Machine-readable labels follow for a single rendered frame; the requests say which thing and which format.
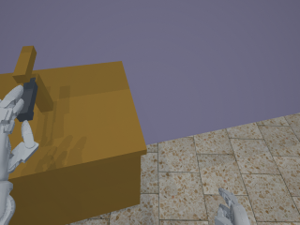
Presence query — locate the right robot hand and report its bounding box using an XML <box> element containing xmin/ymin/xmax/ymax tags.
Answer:
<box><xmin>215</xmin><ymin>187</ymin><xmax>251</xmax><ymax>225</ymax></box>

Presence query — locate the left robot hand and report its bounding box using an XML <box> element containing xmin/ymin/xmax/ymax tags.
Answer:
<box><xmin>0</xmin><ymin>85</ymin><xmax>39</xmax><ymax>181</ymax></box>

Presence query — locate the tap lever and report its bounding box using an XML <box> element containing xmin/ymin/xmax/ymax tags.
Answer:
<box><xmin>16</xmin><ymin>77</ymin><xmax>38</xmax><ymax>122</ymax></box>

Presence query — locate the left robot forearm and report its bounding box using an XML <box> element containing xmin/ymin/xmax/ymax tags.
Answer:
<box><xmin>0</xmin><ymin>181</ymin><xmax>16</xmax><ymax>225</ymax></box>

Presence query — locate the counter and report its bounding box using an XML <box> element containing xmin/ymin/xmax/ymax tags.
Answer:
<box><xmin>0</xmin><ymin>45</ymin><xmax>147</xmax><ymax>225</ymax></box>

